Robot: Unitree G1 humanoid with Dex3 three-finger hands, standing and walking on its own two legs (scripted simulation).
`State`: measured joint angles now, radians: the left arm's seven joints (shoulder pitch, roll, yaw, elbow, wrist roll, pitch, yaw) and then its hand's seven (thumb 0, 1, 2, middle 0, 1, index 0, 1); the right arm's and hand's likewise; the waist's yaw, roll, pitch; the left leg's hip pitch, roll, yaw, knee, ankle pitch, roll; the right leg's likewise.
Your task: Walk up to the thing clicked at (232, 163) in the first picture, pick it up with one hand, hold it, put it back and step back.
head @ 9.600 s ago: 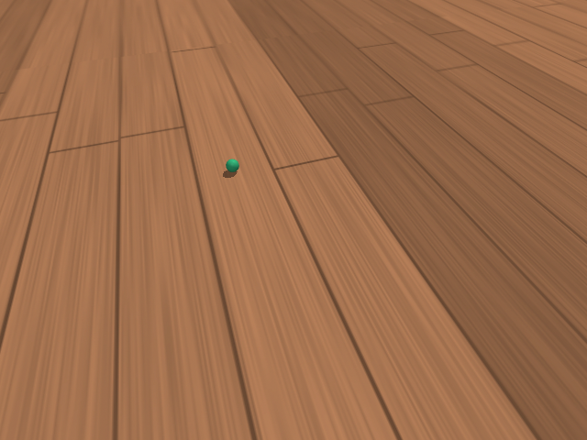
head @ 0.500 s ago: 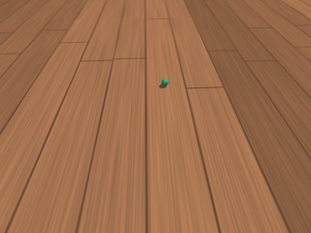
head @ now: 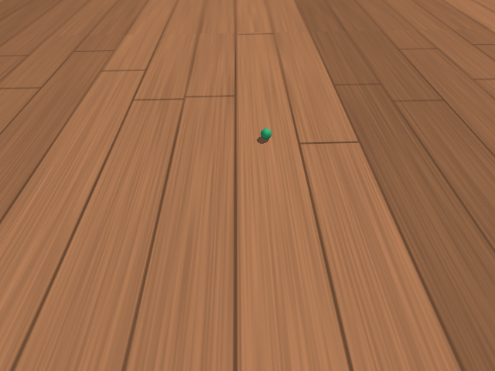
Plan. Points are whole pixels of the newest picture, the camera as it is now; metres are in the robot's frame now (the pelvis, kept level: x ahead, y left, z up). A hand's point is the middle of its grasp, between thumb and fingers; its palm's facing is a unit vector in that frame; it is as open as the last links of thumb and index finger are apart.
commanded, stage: stand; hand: left
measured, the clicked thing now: (266, 133) +1.67 -0.04 -0.75
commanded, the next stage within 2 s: walk up in 0.88 s
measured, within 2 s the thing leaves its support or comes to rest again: neither
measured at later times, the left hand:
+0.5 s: hand out of the picture +0.06 +0.25 -0.16, palm faces -0.02 -0.94 -0.34, open 7.4 cm
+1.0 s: hand out of the picture +0.08 +0.27 -0.16, palm faces -0.13 -0.93 -0.36, open 7.4 cm
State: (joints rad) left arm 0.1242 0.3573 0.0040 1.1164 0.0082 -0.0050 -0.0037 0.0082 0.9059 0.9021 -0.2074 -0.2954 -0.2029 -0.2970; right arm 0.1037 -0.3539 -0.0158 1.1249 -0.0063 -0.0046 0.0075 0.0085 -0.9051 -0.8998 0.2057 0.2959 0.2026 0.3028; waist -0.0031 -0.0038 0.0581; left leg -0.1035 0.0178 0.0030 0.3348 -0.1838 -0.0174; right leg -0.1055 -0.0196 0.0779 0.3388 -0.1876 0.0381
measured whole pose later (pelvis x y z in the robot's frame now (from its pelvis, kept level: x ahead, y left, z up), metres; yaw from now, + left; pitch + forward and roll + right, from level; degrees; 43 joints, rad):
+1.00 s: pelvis +0.01 +0.02 -0.01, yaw -6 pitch +0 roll +0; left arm 0.24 0.36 0.03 1.05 0.01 0.00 -0.04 0.01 0.90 0.90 -0.21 -0.30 -0.21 -0.30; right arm 0.10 -0.43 -0.08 0.96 -0.04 -0.01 0.08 0.01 -0.90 -0.90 0.21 0.30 0.21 0.30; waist -0.01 0.04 0.02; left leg -0.21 -0.01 -0.01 0.58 -0.47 0.05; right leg -0.24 0.01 0.18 0.50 -0.27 0.03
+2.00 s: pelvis +0.53 +0.08 -0.02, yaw -50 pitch +0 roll +0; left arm 0.23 0.49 0.06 0.90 -0.02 -0.03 0.05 0.01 0.91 0.90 -0.21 -0.30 -0.20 -0.30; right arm 0.38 -0.44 -0.11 0.76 -0.07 0.03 0.08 0.01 -0.90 -0.90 0.21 0.30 0.20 0.30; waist -0.16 0.00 0.09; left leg -0.27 0.02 0.23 0.58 -0.32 0.08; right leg -0.58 -0.04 -0.11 0.99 -0.35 -0.02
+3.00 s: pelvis +1.00 +0.17 -0.05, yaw -75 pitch -2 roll +0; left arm 0.32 0.42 0.07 0.77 0.03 -0.05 0.11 0.01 0.90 0.90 -0.22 -0.30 -0.21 -0.30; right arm 0.24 -0.48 -0.10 0.67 -0.08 0.12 0.08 0.01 -0.90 -0.90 0.21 0.30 0.20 0.30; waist -0.02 0.16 0.11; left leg -0.65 0.08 -0.10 1.37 -0.41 0.00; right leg -0.50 -0.05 0.00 0.81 -0.28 -0.01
